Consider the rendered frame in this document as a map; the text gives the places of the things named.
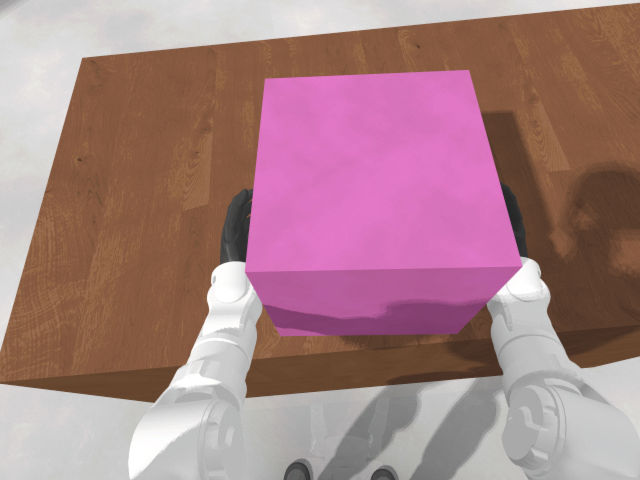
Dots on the right robot hand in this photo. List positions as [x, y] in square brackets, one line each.
[515, 219]

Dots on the left robot hand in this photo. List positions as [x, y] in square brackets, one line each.
[234, 239]

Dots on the carton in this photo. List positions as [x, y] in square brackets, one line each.
[377, 208]

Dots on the left robot forearm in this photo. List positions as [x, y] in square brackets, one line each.
[222, 354]

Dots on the left robot upper arm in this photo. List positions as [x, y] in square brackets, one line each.
[197, 440]

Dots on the right robot upper arm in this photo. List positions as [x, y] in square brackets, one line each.
[553, 434]

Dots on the pedestal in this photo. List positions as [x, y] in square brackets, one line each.
[156, 144]

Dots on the right robot forearm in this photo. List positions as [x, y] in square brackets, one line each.
[528, 349]

